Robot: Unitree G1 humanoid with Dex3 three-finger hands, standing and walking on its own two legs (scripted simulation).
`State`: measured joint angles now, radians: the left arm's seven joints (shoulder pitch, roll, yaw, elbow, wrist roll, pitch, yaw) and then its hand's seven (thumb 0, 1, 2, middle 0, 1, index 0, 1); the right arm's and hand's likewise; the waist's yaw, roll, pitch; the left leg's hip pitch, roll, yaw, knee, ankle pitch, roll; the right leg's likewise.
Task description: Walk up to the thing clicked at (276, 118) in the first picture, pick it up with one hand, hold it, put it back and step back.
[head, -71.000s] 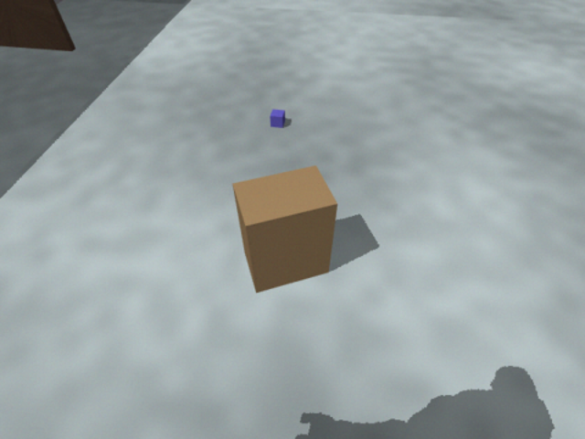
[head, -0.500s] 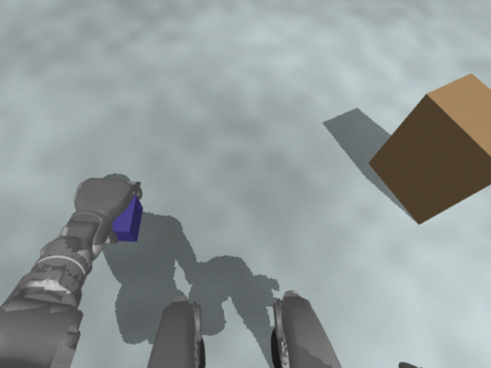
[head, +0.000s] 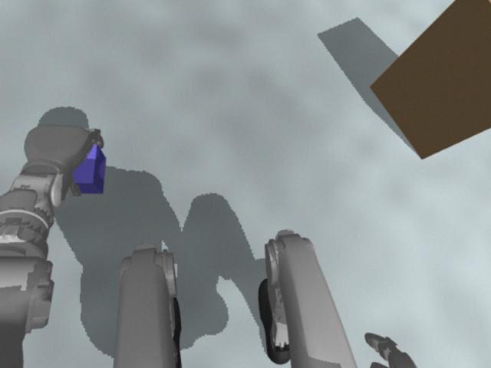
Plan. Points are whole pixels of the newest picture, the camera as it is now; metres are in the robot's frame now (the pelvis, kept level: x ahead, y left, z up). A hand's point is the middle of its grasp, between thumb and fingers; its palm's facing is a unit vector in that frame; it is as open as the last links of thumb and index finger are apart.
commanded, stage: crouch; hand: left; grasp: from above
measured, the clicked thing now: (78, 169) +0.46 +0.26 -0.19
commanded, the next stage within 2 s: lower in 0.76 s
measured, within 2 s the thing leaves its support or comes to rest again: neither
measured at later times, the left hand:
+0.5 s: hand (83, 170) +0.47 +0.27 -0.22, palm faces -0.47 +0.03 -0.88, open 10.1 cm
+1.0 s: hand (88, 172) +0.48 +0.27 -0.27, palm faces -0.48 +0.03 -0.87, open 10.1 cm
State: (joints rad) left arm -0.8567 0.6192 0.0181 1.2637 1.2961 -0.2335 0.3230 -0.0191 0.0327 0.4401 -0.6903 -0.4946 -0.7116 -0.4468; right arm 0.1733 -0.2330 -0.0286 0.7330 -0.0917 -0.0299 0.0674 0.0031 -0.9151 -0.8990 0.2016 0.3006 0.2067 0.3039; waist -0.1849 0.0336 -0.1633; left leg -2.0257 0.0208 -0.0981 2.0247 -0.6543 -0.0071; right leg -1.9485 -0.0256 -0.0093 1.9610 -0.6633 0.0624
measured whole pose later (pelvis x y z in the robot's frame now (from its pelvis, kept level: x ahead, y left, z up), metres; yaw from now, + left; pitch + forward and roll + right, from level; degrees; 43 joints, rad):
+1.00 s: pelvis -0.01 +0.00 -0.11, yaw -4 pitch +34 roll -9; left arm -1.02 0.82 0.07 1.45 1.35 -0.31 0.32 -0.02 0.03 0.44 -0.70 -0.49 -0.72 -0.44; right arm 0.16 -0.26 0.07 0.73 -0.14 -0.01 0.13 0.00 -0.93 -0.90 0.20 0.30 0.21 0.30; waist -0.26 -0.01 -0.03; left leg -2.31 0.01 -0.17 2.38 -0.68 -0.02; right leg -2.21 0.01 -0.03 2.29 -0.68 0.07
